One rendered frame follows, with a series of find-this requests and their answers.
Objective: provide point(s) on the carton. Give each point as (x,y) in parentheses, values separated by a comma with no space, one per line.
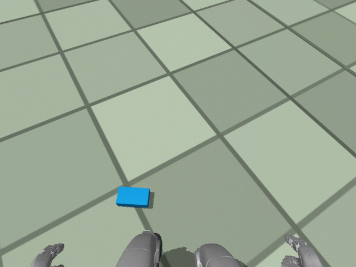
(133,197)

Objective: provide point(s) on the left robot hand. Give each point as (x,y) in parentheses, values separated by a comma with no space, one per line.
(45,258)

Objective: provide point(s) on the right robot hand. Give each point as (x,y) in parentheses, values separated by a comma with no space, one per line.
(307,255)

